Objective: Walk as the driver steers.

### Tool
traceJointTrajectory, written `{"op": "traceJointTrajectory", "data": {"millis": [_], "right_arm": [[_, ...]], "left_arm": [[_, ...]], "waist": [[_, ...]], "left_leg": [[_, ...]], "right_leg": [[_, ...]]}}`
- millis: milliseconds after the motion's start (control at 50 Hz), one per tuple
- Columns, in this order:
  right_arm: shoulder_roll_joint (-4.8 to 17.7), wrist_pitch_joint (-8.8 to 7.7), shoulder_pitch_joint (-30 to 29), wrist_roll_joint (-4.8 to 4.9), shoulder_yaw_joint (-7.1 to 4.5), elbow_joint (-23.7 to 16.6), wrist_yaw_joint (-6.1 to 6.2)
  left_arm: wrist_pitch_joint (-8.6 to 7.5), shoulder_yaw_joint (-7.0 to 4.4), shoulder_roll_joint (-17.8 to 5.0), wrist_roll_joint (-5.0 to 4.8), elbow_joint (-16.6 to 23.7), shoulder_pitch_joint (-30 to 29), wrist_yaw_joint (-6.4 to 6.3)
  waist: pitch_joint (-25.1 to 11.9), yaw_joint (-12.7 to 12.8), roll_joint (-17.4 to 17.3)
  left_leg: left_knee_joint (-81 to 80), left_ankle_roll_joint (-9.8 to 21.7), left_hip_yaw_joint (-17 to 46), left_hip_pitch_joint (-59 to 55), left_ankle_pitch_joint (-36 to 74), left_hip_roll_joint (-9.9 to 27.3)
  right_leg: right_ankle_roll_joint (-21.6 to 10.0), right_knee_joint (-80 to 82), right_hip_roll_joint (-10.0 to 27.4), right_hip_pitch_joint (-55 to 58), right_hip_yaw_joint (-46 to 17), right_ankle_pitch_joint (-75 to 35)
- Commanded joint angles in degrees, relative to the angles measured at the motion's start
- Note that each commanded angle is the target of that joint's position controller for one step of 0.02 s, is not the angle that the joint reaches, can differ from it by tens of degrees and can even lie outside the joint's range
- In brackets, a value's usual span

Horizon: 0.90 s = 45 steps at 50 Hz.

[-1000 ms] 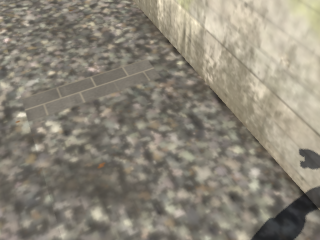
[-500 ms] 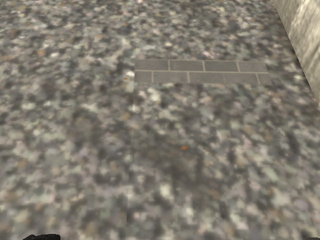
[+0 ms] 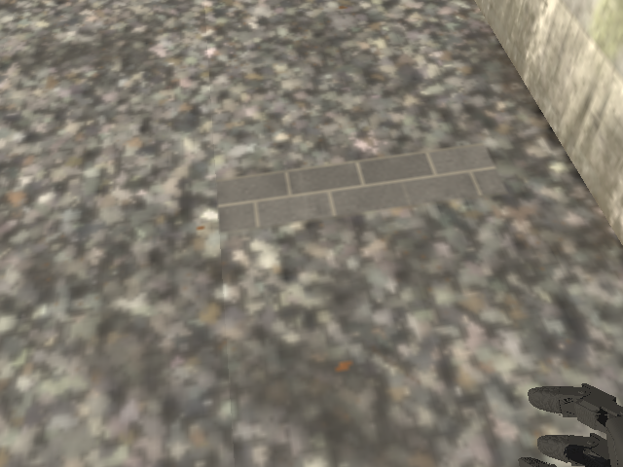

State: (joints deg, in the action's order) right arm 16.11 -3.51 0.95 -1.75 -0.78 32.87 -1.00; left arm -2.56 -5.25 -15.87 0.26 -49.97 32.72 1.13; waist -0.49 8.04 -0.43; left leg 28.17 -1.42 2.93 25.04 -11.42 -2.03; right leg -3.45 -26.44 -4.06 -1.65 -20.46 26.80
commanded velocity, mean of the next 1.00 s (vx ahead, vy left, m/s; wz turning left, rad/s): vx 0.68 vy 0.00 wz -0.50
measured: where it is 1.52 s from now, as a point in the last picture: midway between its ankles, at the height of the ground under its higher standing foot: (511, 341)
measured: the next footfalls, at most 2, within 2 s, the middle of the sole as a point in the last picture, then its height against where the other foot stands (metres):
right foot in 0.44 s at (456, 466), level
left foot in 0.84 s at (482, 299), level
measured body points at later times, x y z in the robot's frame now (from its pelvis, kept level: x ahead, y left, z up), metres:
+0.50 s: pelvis +0.38 -0.09 -0.03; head +0.42 -0.10 +0.42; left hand +0.68 +0.05 -0.12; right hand +0.24 -0.32 -0.16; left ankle +0.20 +0.14 -0.60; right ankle +0.45 -0.14 -0.73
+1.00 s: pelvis +0.71 -0.20 +0.00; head +0.73 -0.23 +0.44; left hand +0.96 -0.03 -0.11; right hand +0.72 -0.49 -0.12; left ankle +0.85 -0.20 -0.73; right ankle +0.60 -0.30 -0.63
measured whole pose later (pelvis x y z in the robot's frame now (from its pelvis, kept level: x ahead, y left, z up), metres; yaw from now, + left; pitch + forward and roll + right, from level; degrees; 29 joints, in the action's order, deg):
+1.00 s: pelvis +0.71 -0.20 +0.00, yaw -31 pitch +1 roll +2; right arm 13.4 -4.1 6.1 -1.9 -0.6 41.4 0.8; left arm -4.4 0.3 -16.5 1.5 -46.4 9.7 -2.6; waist 4.6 -1.7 -0.6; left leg 24.5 4.9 -0.2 24.7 -0.5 -7.5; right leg 4.7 -75.0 0.8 -32.3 -6.3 25.7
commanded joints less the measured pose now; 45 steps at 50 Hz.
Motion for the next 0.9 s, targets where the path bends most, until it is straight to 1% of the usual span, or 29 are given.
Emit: {"op": "traceJointTrajectory", "data": {"millis": [20, 40, 60, 80, 120, 180, 260, 300, 340, 380, 420, 440, 460, 480, 500, 520, 540, 600, 620, 640, 680, 720, 760, 800, 820, 840, 860, 880, 900], "right_arm": [[19.2, -0.81, 26.9, -2.42, -6.35, 1.6, 3.23], [16.1, -0.18, 20.6, -2.27, -5.97, 1.6, 3.28], [10.0, -0.04, 17.0, -1.97, -4.47, 0.9, 3.04], [7.5, -0.18, 16.7, -1.72, -3.73, 2.0, 2.67], [5.3, -0.86, 18.3, -1.36, -2.9, 4.5, 2.44], [3.2, -2.36, 21.9, 0.0, -2.38, 7.9, 1.32], [3.6, -3.7, 19.7, -0.19, -2.13, 9.9, 1.35], [4.8, -3.89, 20.8, -0.11, -2.22, 11.5, 1.67], [8.0, -4.26, 22.9, -0.25, -2.67, 12.8, 1.81], [13.2, -3.6, 22.5, -0.09, -3.92, 12.5, 2.64], [15.3, -1.54, 17.7, -0.46, -4.12, 10.6, 2.69], [11.2, -1.3, 19.4, -1.5, -3.27, 11.7, 2.01], [3.2, -1.89, 26.8, -0.43, -0.86, 7.4, 1.29], [8.5, -2.91, 21.4, 0.4, -1.43, 5.3, 1.17], [10.9, -2.81, 17.0, 1.33, -1.93, 5.3, 1.22], [9.9, -2.43, 16.1, 1.31, -1.26, 5.9, 0.66], [8.4, -1.53, 16.9, 0.38, -0.68, 7.1, 0.39], [4.8, 1.46, 20.9, -1.06, -0.08, 10.9, -0.13], [3.6, 1.22, 17.9, -1.25, 0.39, 9.4, -0.15], [3.7, -1.51, 7.0, 2.62, -0.15, 4.7, 0.7], [2.0, -4.34, 0.8, 1.82, 0.41, 2.9, -0.4], [-1.2, -5.58, -4.2, 0.48, 0.92, 1.3, -1.66], [-0.6, -5.06, -1.4, 0.7, 0.05, 0.1, -1.97], [3.7, -3.37, 8.2, 0.55, -1.93, 1.6, -1.14], [5.8, -3.05, 18.4, 0.13, -2.94, 4.6, -0.47], [9.8, -2.78, 29.8, -1.13, -4.07, 9.5, 1.09], [9.4, -3.64, 26.9, -4.41, -2.55, 10.3, 2.11], [5.5, -4.19, 21.9, -5.47, -2.6, 7.4, 1.98], [4.9, -3.58, 13.4, -4.22, -2.89, 3.5, 2.09]], "left_arm": [[-2.76, 0.24, -1.8, -2.75, 9.8, -9.4, -0.1], [-1.54, 0.63, -4.3, -1.79, 9.5, -10.4, -0.7], [-0.76, 0.15, -6.2, -0.01, 9.1, -14.5, -0.36], [-0.43, 0.26, -5.6, 0.99, 9.0, -16.4, 0.59], [0.78, 0.59, -4.2, 2.05, 9.3, -18.7, 2.29], [2.22, 1.54, -2.7, 1.81, 12.6, -24.5, 3.67], [2.44, 2.56, -3.5, 1.6, 17.4, -32.3, 4.43], [2.5, 3.46, -3.4, 1.77, 19.0, -36.9, 5.11], [2.39, 3.94, -3.2, 1.61, 19.4, -38.7, 5.42], [2.42, 2.65, -6.7, 1.49, 17.2, -30.3, 4.53], [2.42, 0.0, -11.6, 1.69, 10.1, -5.5, 2.63], [2.61, -1.56, -14.1, 1.81, 7.5, -4.3, 0.91], [2.77, -1.57, -18.8, 3.42, 10.2, -11.6, 0.03], [2.86, -1.91, -18.2, 3.02, 12.1, -9.7, -0.6], [2.01, -1.14, -15.2, 3.02, 10.9, -11.4, -1.07], [0.84, -0.43, -13.2, 2.49, 9.8, -14.3, -1.5], [-0.37, 0.23, -11.6, 2.36, 9.2, -16.4, -1.71], [-3.68, 1.89, -7.3, 0.26, 6.4, -15.3, -0.87], [-4.54, 1.59, -8.4, -0.19, 5.4, -14.7, -0.52], [-4.63, 1.66, -9.7, -1.43, 6.8, -18.0, -1.6], [-3.41, 2.46, -7.8, -1.02, 5.8, -16.3, -3.83], [-2.3, 2.58, -8.1, -0.22, 3.3, -8.0, -5.11], [-2.94, 3.37, -7.2, -0.59, 1.9, -6.7, -6.35], [-2.91, 2.74, -9.6, -0.1, 4.0, -13.4, -6.49], [-2.81, 2.55, -10.2, 0.09, 6.0, -19.9, -6.21], [-3.96, 3.14, -7.6, 0.6, 8.3, -24.9, -5.51], [-4.31, 5.63, 0.7, 1.48, 5.9, -9.7, -3.87], [-4.85, 5.44, -3.5, -1.27, 1.2, 1.2, -2.75], [-4.42, 4.53, -8.2, -1.68, 0.3, -1.0, -2.3]], "waist": [[-20.1, -18.0, -18.2], [-13.9, -14.1, -15.1], [-6.6, -13.4, -6.8], [-2.4, -12.7, -3.0], [2.7, -11.4, -5.3], [5.4, -10.6, -6.4], [9.0, -7.4, -4.5], [11.0, -7.9, -2.2], [9.6, -7.9, -1.9], [1.8, -2.4, -6.1], [-8.8, 9.2, -7.5], [-8.6, 6.8, 0.1], [-14.2, -4.5, 13.2], [-20.3, 0.1, 6.9], [-9.3, -1.1, 0.9], [-0.5, -4.5, -3.5], [2.4, -7.3, -5.2], [4.5, -11.2, -5.8], [6.7, -11.2, -1.8], [6.9, -8.8, -0.4], [4.4, -8.1, -1.6], [0.2, -4.5, -0.1], [-2.3, -7.7, 5.7], [-6.8, -15.8, 10.7], [-9.4, -23.2, 10.6], [-13.7, -26.7, 2.8], [-22.6, -15.3, -13.1], [-31.6, -13.1, -10.2], [-26.8, -12.1, -4.8]], "left_leg": [[-12.8, 6.8, 35.1, -54.2, -41.0, 26.3], [-15.1, 8.5, 43.9, -43.8, -44.6, 28.1], [-13.5, 7.9, 35.3, -36.8, -37.5, 25.4], [-14.2, 7.8, 25.9, -31.8, -27.4, 22.6], [-17.4, 6.7, 14.2, -26.8, -16.5, 18.1], [-18.5, 6.1, 5.2, -26.9, -1.9, 17.6], [-22.2, 4.4, -8.3, -21.1, 14.0, 15.9], [-24.0, 3.0, -14.5, -18.7, 21.4, 13.8], [-20.0, 1.7, -18.4, -19.6, 48.1, 13.0], [-7.4, 1.2, -17.8, -25.1, 74.1, 15.2], [21.8, 3.7, -15.3, -14.1, 70.8, 16.4], [44.2, 3.6, -14.6, 0.3, 17.5, 8.6], [63.7, 2.7, -9.7, 17.3, -19.9, 4.6], [64.6, 3.1, -0.3, 21.1, -12.6, 3.5], [59.3, 3.3, -0.5, 23.9, -6.7, 5.7], [52.9, 3.1, -0.8, 19.0, -3.8, 8.7], [49.4, 2.6, -0.5, 12.9, -4.5, 10.0], [36.9, 1.5, -1.7, 2.2, -4.7, 10.7], [31.2, 1.5, -3.8, 2.1, -2.1, 9.9], [29.3, 0.0, -2.9, 8.0, -1.1, 9.5], [12.9, -0.8, -7.5, 5.5, 12.2, 4.9], [0.3, -1.8, -9.7, -1.5, 29.4, -1.3], [-2.2, -1.4, -7.8, -11.7, 35.2, -5.0], [1.0, 0.5, -4.5, -23.2, 30.4, -5.6], [-3.0, 2.6, -2.4, -31.8, 34.3, -2.4], [-4.5, 6.1, 4.9, -42.4, 52.6, 7.1], [7.4, 17.5, 20.5, -56.5, 89.9, 21.4], [4.9, 25.8, 28.6, -56.2, 84.0, 25.3], [0.9, 25.8, 25.7, -47.6, 69.4, 23.8]], "right_leg": [[-1.9, -35.9, -5.1, -40.2, 8.9, 4.5], [-2.4, -45.0, 0.7, -44.7, 12.5, -0.3], [-2.8, -47.1, 3.8, -45.6, 13.9, -5.6], [-2.5, -46.0, 5.9, -45.0, 14.9, -8.6], [-1.9, -45.1, 8.5, -45.4, 16.0, -10.3], [-2.0, -46.7, 9.8, -50.8, 16.8, -13.4], [-1.7, -39.0, 9.6, -48.8, 20.1, -21.2], [-3.0, -28.7, 8.3, -42.1, 26.0, -24.4], [-5.4, -21.2, 3.6, -31.5, 31.5, -25.3], [-7.3, -20.0, -0.9, -20.3, 32.5, -21.0], [-11.4, -14.6, -2.1, 9.1, 25.7, -13.7], [-12.9, -11.6, 2.4, 20.6, 17.0, -8.4], [-17.2, -6.7, 18.8, 29.2, -9.9, -10.8], [-20.3, 7.5, 22.9, 28.0, -23.9, 1.7], [-17.2, 12.8, 22.0, 19.4, -18.8, 4.7], [-15.3, 14.0, 20.9, 6.5, -11.5, -5.6], [-14.7, 13.5, 18.9, -1.8, -5.7, -22.0], [-10.0, 14.8, 14.0, -11.4, 10.5, -57.0], [-9.3, 15.1, 12.5, -13.0, 13.1, -66.8], [-8.9, 14.8, 12.9, -11.3, 12.2, -64.7], [-4.7, 13.6, 6.1, -10.9, 19.1, -57.4], [-2.2, 11.8, 5.4, -7.9, 19.1, -53.0], [0.7, 5.2, 5.6, -11.1, 17.8, -54.4], [1.6, -5.4, 6.5, -14.9, 16.5, -60.6], [2.9, -16.8, 5.9, -17.7, 17.2, -60.7], [6.0, -38.2, -0.1, -23.7, 19.3, -33.4], [8.6, -58.7, -2.8, -38.0, 14.5, 11.9], [8.0, -67.0, -1.4, -38.2, 3.7, 8.4], [7.7, -69.2, 1.8, -39.7, 6.9, 5.6]]}}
